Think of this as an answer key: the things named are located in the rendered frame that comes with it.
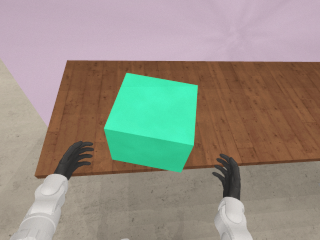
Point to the robot left hand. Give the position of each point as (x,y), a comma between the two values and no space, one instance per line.
(69,162)

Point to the robot right forearm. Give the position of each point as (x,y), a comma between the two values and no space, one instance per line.
(230,220)

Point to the carton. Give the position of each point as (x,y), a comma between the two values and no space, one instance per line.
(152,122)

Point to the robot left forearm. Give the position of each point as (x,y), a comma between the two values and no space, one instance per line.
(42,218)

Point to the robot right hand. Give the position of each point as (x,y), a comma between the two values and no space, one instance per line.
(231,181)

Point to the table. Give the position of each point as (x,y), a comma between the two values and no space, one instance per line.
(257,112)

